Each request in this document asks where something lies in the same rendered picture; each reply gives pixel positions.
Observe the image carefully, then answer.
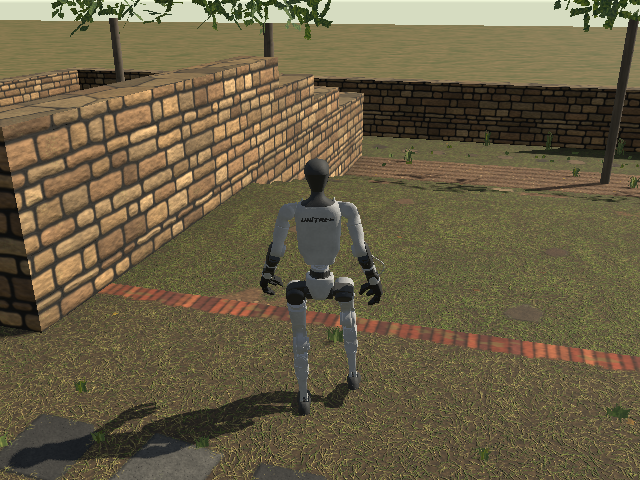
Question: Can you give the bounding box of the robot left hand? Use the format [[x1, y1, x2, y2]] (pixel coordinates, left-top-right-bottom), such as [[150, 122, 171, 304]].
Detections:
[[260, 275, 283, 295]]

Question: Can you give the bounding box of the left robot shin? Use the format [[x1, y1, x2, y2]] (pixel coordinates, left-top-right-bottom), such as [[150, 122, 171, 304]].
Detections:
[[293, 337, 309, 402]]

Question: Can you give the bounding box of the left robot forearm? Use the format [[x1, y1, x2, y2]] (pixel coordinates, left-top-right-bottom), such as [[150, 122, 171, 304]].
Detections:
[[262, 242, 280, 279]]

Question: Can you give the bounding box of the robot left upper arm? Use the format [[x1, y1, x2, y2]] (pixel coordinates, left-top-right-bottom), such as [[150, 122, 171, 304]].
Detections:
[[270, 202, 297, 258]]

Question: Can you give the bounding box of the humanoid robot head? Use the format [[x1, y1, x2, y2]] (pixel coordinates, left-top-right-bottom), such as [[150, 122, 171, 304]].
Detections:
[[301, 158, 335, 207]]

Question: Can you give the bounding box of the right robot forearm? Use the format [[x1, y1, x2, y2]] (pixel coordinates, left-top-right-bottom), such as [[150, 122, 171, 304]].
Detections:
[[358, 242, 380, 285]]

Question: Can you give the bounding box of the robot right upper arm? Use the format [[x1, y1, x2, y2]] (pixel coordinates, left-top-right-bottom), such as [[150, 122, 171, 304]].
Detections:
[[339, 201, 367, 258]]

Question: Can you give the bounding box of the robot right hand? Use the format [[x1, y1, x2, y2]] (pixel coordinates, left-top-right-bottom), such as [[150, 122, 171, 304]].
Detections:
[[359, 281, 383, 305]]

